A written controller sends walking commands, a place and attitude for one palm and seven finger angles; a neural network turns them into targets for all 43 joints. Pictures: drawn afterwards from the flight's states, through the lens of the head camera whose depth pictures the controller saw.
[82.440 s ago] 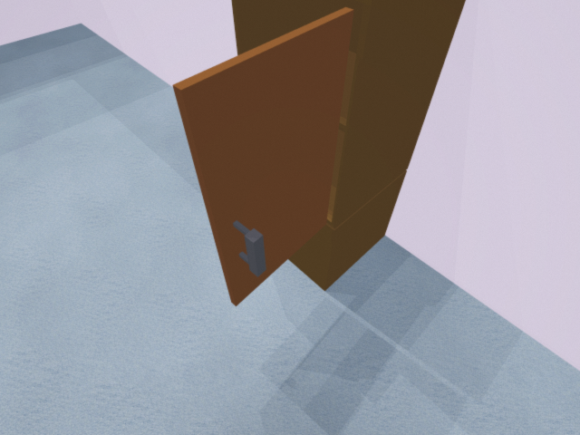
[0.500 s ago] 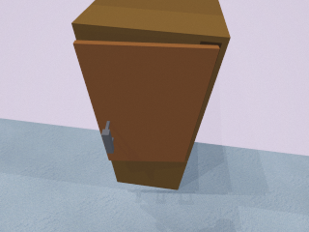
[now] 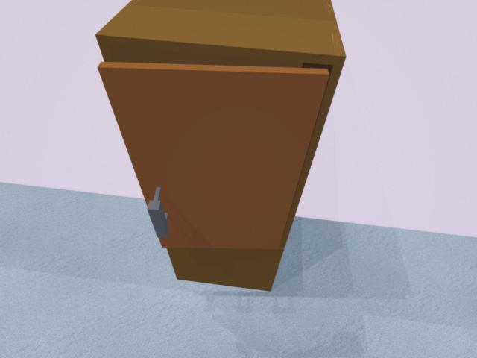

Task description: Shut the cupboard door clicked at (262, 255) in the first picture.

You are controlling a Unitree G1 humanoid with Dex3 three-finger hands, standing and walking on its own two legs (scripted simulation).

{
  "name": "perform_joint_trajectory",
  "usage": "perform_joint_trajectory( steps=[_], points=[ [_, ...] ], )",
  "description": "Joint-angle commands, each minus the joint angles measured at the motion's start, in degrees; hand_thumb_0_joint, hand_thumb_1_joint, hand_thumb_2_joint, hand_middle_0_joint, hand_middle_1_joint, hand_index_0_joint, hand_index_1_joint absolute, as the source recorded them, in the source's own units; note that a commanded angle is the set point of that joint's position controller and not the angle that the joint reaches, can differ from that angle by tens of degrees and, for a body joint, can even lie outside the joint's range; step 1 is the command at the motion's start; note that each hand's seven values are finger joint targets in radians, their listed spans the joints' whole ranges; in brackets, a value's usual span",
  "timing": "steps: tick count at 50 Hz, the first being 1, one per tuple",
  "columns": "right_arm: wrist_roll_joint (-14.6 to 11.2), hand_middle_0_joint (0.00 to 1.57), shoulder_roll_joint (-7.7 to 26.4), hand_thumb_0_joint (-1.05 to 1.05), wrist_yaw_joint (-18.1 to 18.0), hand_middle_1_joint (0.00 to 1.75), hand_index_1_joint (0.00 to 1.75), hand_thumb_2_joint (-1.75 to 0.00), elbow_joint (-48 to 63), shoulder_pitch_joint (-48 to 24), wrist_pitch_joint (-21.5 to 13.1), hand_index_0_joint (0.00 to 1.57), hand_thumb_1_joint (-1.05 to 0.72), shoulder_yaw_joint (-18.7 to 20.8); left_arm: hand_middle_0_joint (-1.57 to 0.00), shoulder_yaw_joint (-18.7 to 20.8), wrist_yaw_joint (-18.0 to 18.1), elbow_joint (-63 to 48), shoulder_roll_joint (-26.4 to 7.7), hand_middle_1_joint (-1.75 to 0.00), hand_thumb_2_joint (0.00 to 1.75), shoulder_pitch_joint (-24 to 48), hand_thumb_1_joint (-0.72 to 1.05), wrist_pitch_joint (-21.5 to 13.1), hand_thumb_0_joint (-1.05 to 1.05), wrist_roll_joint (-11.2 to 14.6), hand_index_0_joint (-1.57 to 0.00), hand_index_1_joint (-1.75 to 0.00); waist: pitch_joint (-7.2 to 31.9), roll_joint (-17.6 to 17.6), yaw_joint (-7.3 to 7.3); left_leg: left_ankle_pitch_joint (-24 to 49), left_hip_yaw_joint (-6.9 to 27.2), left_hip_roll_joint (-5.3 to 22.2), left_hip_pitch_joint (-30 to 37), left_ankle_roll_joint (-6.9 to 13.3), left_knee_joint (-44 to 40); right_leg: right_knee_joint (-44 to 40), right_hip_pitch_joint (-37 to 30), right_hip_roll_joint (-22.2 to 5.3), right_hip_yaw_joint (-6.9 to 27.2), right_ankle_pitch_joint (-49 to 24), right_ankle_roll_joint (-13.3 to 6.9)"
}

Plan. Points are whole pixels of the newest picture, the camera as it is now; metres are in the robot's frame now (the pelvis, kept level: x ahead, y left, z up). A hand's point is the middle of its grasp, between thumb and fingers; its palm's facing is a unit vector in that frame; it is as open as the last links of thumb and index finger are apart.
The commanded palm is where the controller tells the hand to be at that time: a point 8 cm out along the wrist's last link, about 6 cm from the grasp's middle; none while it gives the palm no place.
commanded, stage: raise the hand and make a fist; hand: left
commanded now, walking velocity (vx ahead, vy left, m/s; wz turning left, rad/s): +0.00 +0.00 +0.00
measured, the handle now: (160, 212) +0.44 +0.22 -0.11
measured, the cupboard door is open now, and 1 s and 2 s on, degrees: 7 7 7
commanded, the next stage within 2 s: bring the fist close to the handle in 1.92 s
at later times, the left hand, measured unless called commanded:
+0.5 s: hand out of the picture +0.13 +0.16 -0.10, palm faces +0.15 -0.99 -0.02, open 5.8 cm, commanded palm +0.12 +0.21 -0.08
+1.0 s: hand (150, 335) +0.17 +0.16 -0.08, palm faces +0.05 -1.00 -0.02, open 3.5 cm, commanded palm +0.14 +0.21 -0.08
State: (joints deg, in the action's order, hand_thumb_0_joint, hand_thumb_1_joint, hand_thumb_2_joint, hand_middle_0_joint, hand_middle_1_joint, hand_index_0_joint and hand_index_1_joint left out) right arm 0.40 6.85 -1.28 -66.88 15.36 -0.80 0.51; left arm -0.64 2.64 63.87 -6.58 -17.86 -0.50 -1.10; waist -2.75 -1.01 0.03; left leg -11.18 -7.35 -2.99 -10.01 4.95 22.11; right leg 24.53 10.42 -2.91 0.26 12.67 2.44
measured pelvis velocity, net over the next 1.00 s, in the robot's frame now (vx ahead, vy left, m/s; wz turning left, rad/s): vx -0.02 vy -0.03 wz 0.05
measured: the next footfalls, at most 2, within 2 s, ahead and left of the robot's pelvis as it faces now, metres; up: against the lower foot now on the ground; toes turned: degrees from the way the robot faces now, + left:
none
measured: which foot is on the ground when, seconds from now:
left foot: down 0.00-1.00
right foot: down 0.00-1.00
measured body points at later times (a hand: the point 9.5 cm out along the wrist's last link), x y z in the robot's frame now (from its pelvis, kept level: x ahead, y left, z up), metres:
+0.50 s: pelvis -0.02 -0.05 -0.12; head +0.04 -0.02 +0.32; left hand +0.11 +0.21 -0.10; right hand +0.25 -0.27 -0.15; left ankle +0.02 +0.06 -0.74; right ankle +0.01 -0.13 -0.74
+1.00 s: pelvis -0.02 -0.03 -0.13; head +0.06 -0.02 +0.32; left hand +0.17 +0.22 -0.08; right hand +0.16 -0.27 -0.21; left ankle +0.02 +0.06 -0.74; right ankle +0.01 -0.13 -0.74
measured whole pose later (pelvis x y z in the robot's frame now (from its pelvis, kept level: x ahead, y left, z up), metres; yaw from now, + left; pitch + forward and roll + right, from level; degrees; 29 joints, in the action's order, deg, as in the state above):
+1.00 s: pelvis -0.02 -0.03 -0.13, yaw +3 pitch +19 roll -3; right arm -1.0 14.3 -2.8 -31.0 14.3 -10.2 1.7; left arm 8.4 -16.4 -2.5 -13.1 -26.7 -27.2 17.1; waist 9.7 1.4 0.3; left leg -32.1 -1.1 1.4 -63.1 2.7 76.0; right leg 73.5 59.6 0.1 -6.6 33.1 -2.4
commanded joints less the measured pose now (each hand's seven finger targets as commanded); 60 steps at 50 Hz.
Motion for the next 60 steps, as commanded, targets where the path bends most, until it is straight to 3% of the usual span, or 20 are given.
perform_joint_trajectory(
  steps=[1, 2, 3, 4, 5, 7, 10, 12, 14, 16, 18, 22, 23, 27, 31, 33, 36, 44, 49, 60],
  points=[
    [-0.82, 0.20, 21.72, 0.00, -4.62, 0.30, 0.30, -0.90, 27.39, 5.50, -11.46, 0.20, -0.90, 2.60, -0.20, 18.41, 2.24, -96.04, -35.10, -0.30, 0.90, 44.08, 0.90, -15.29, 0.00, 6.32, -0.20, -0.30, 24.13, 0.89, -10.81, 16.21, 11.95, 7.48, 14.35, -4.19, 0.39, 4.96, 3.38, 3.59, -2.92, -10.84, -2.64],
    [-2.59, 0.20, 13.67, 0.00, -4.59, 0.30, 0.30, -0.90, 25.39, 0.90, -16.28, 0.20, -0.90, -0.45, -0.22, 1.43, 2.93, -82.92, -13.40, -0.32, 0.90, 7.80, 0.90, -11.88, 0.00, 7.37, -0.22, -0.32, 33.17, 19.78, -1.31, 19.00, 10.65, 8.11, 20.09, -6.95, 0.06, 6.57, 6.24, 5.29, -4.32, 0.38, -4.39],
    [-2.60, 0.20, 12.86, 0.00, -3.94, 0.30, 0.30, -0.90, 24.35, -2.01, -18.69, 0.20, -0.90, -0.62, -0.24, -2.31, 4.60, -74.35, -2.70, -0.34, 0.90, -5.41, 0.90, -3.05, 0.00, 9.18, -0.24, -0.34, 21.41, 21.94, -0.66, 14.55, 12.66, 8.31, 11.17, -9.83, -2.10, 11.68, 8.19, 4.43, -5.29, 5.61, -4.12],
    [-3.92, 0.20, 11.25, 0.00, -3.03, 0.30, 0.30, -0.90, 21.90, -1.90, -20.19, 0.20, -0.90, -1.05, -0.25, -7.60, 4.95, -63.31, 3.21, -0.36, 0.90, -5.97, 0.90, -0.28, 0.00, 9.48, -0.25, -0.36, 4.36, 9.73, -2.51, 1.73, 13.35, 7.14, -1.70, -8.33, -2.78, 12.16, 14.31, 3.25, -5.27, 6.78, -3.58],
    [-3.32, 0.20, 14.49, 0.00, -1.98, 0.30, 0.30, -0.90, 24.97, -0.73, -21.31, 0.20, -0.90, 0.90, -0.27, -7.02, 4.58, -66.68, 2.23, -0.38, 0.90, 0.93, 0.90, -3.32, 0.00, 10.22, -0.27, -0.38, -1.66, 6.39, -4.74, -8.69, 14.25, 5.99, -7.29, -6.67, 0.43, 8.49, 15.67, 2.68, -5.55, 5.93, -3.61],
    [-1.57, 0.20, 15.85, 0.00, -0.91, 0.30, 0.30, -0.90, 28.06, -1.73, -22.31, 0.20, -0.90, 1.96, -0.31, -2.11, 2.64, -57.22, -1.08, -0.42, 0.90, -2.07, 0.90, -9.84, 0.00, 9.21, -0.31, -0.42, -2.98, -3.54, -5.19, -15.83, 14.38, 3.63, -16.69, -5.53, 8.80, 8.80, 22.91, 2.26, -6.22, 10.83, -3.76],
    [-0.87, 0.20, 14.26, 0.00, 1.34, 0.30, 0.30, -0.90, 34.47, -4.23, -22.58, 0.20, -0.90, 4.19, -0.36, 1.60, -6.40, -50.16, 1.21, -0.48, 0.90, -16.91, 0.90, -23.66, 0.00, 12.70, -0.36, -0.48, 5.30, -17.82, 1.31, -13.14, 10.31, 2.10, -27.13, -6.01, 21.48, 17.83, 29.66, 2.49, -5.91, 19.10, -4.28],
    [-0.54, 0.20, 14.66, 0.00, 2.48, 0.30, 0.30, -0.90, 37.51, -6.31, -21.39, 0.20, -0.90, 5.08, -0.40, 6.55, -14.12, -51.17, -2.89, -0.52, 0.90, -18.05, 0.90, -34.15, 0.00, 15.67, -0.40, -0.52, 8.20, -15.03, 3.15, -13.36, 8.24, 1.00, -35.09, -6.47, 28.96, 23.11, 32.45, 1.85, -2.93, 21.22, -5.01],
    [-0.68, 0.20, 14.81, 0.00, 3.31, 0.30, 0.30, -0.90, 40.80, -7.65, -19.71, 0.20, -0.90, 5.94, -0.44, 13.26, -19.70, -51.65, -9.81, -0.56, 0.90, -17.09, 0.90, -41.45, 0.00, 15.93, -0.44, -0.56, 11.81, -5.12, 4.77, -11.80, 7.43, 0.53, -40.39, -6.23, 34.98, 30.03, 33.82, 1.57, 0.25, 18.13, -6.13],
    [-1.15, 0.20, 14.82, 0.00, 3.10, 0.30, 0.30, -0.90, 45.12, -9.69, -18.16, 0.20, -0.90, 5.91, -0.47, 14.65, -20.97, -56.93, -12.18, -0.60, 0.90, -15.63, 0.90, -40.29, 0.00, 16.34, -0.47, -0.60, 16.95, 2.08, 5.97, -12.81, 6.70, 0.30, -41.79, -5.16, 36.67, 33.21, 34.60, 1.95, 1.98, 17.70, -6.07],
    [-1.66, 0.20, 14.76, 0.00, 2.23, 0.30, 0.30, -0.90, 47.55, -9.80, -16.46, 0.20, -0.90, 5.76, -0.51, 15.44, -20.32, -65.33, -14.17, -0.64, 0.90, -11.20, 0.90, -36.61, 0.00, 17.63, -0.51, -0.64, 19.42, 6.53, 5.28, -15.10, 7.32, 0.72, -42.08, -4.61, 37.35, 33.22, 35.45, 2.37, 3.44, 19.98, -5.85],
    [-1.62, 0.20, 13.58, 0.00, 0.17, 0.30, 0.30, -0.90, 48.36, -6.94, -15.76, 0.20, -0.90, 4.63, -0.58, 12.57, -17.88, -84.84, -13.79, -0.72, 0.90, -3.04, 0.90, -36.16, 0.00, 18.52, -0.58, -0.72, 25.78, 9.11, 0.56, -10.31, 8.94, 2.36, -39.30, -3.07, 42.86, 32.55, 36.69, 3.00, 4.92, 15.19, -4.70],
    [-1.36, 0.20, 13.64, 0.00, -0.42, 0.30, 0.30, -0.90, 47.61, -6.00, -15.91, 0.20, -0.90, 4.33, -0.60, 11.68, -17.96, -87.92, -13.87, -0.74, 0.90, 0.14, 0.90, -36.92, 0.00, 18.72, -0.60, -0.74, 26.03, 5.74, -1.56, -9.48, 9.48, 2.79, -40.45, -2.80, 45.08, 33.25, 37.50, 3.38, 5.31, 13.38, -4.12],
    [-1.32, 0.20, 14.12, 0.00, -1.62, 0.30, 0.30, -0.90, 43.98, -5.47, -16.23, 0.20, -0.90, 3.64, -0.68, 8.99, -22.01, -80.82, -11.99, -0.82, 0.90, -1.02, 0.90, -35.83, 0.00, 19.06, -0.68, -0.82, 22.74, 4.09, -3.67, -9.97, 10.34, 3.56, -45.09, -3.00, 49.32, 34.28, 41.29, 3.52, 4.85, 12.24, -3.51],
    [-2.48, 0.20, 13.84, 0.00, -2.26, 0.30, 0.30, -0.90, 44.57, -6.23, -15.28, 0.20, -0.90, 3.53, -0.75, 11.79, -25.62, -74.65, -13.16, -0.90, 0.90, -5.90, 0.90, -27.72, 0.00, 20.28, -0.75, -0.90, 25.93, 0.54, -0.98, -9.45, 9.97, 3.37, -47.49, -2.99, 48.94, 32.95, 36.40, 2.57, 5.92, 13.03, -2.75],
    [-2.70, 0.20, 13.28, 0.00, -2.39, 0.30, 0.30, -0.90, 45.04, -7.17, -14.37, 0.20, -0.90, 3.51, -0.79, 15.93, -24.95, -74.02, -15.58, -0.94, 0.90, -8.47, 0.90, -24.10, 0.00, 20.68, -0.79, -0.94, 29.00, -0.38, 1.55, -6.94, 9.99, 3.33, -47.38, -2.98, 48.18, 33.69, 32.52, 2.35, 6.10, 9.55, -2.41],
    [-2.45, 0.20, 11.80, 0.00, -2.05, 0.30, 0.30, -0.90, 45.80, -7.29, -13.44, 0.20, -0.90, 3.55, -0.84, 18.01, -22.48, -77.77, -15.06, -1.00, 0.90, -9.87, 0.90, -22.95, 0.00, 21.31, -0.84, -1.00, 31.61, -0.45, 2.85, -4.41, 10.12, 3.26, -45.84, -3.60, 46.17, 34.80, 29.14, 1.75, 4.92, 3.24, -1.95],
    [-1.58, 0.20, 12.87, 0.00, -1.67, 0.30, 0.30, -0.90, 45.38, -6.43, -13.25, 0.20, -0.90, 3.65, -0.99, 12.44, -19.06, -77.06, -11.41, -1.16, 0.90, -9.75, 0.90, -29.78, 0.00, 19.41, -0.99, -1.16, 26.08, 1.38, 0.79, -7.11, 10.65, 3.41, -43.91, -3.55, 43.84, 37.19, 38.15, 3.44, 0.24, 9.91, -3.89],
    [-1.65, 0.20, 14.05, 0.00, -1.94, 0.30, 0.30, -0.90, 46.30, -5.72, -13.00, 0.20, -0.90, 3.79, -1.08, 12.91, -18.50, -78.21, -13.39, -1.26, 0.90, -8.37, 0.90, -31.39, 0.00, 19.07, -1.08, -1.26, 25.86, 3.09, 0.95, -10.04, 10.92, 3.29, -43.04, -3.49, 42.64, 37.30, 40.52, 3.82, -0.56, 14.57, -4.59],
    [-1.37, 0.20, 14.83, 0.00, -1.15, 0.30, 0.30, -0.90, 48.14, -4.56, -10.81, 0.20, -0.90, 3.16, -1.28, 10.30, -16.52, -79.16, -12.06, -1.48, 0.90, -8.37, 0.90, -29.35, 0.00, 17.16, -1.28, -1.48, 25.32, 6.72, 0.26, -10.60, 13.90, 4.02, -37.31, -4.66, 38.27, 39.21, 43.80, 4.87, -4.61, 11.91, -4.90]
  ],
)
